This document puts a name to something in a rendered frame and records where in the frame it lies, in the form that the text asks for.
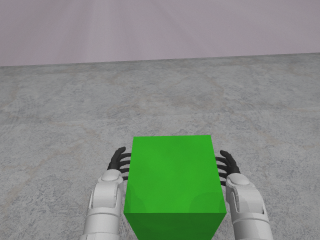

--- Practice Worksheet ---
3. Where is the robot right hand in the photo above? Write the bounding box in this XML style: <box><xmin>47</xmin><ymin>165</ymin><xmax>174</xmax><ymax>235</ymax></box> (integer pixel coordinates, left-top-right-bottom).
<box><xmin>215</xmin><ymin>150</ymin><xmax>241</xmax><ymax>186</ymax></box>

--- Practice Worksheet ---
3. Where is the robot left hand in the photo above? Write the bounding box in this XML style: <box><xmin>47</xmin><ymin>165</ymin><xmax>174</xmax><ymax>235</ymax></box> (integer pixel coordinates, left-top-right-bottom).
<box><xmin>107</xmin><ymin>146</ymin><xmax>132</xmax><ymax>181</ymax></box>

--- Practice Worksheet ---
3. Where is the right robot forearm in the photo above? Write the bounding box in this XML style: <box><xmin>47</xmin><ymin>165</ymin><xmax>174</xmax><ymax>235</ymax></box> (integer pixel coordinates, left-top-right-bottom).
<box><xmin>225</xmin><ymin>173</ymin><xmax>274</xmax><ymax>240</ymax></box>

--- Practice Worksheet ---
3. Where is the left robot forearm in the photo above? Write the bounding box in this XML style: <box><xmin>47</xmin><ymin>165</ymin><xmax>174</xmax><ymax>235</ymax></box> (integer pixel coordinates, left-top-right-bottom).
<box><xmin>78</xmin><ymin>169</ymin><xmax>124</xmax><ymax>240</ymax></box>

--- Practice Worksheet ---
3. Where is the carton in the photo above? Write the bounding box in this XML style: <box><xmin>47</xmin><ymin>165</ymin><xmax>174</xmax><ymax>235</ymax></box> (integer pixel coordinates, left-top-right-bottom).
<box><xmin>123</xmin><ymin>135</ymin><xmax>227</xmax><ymax>240</ymax></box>

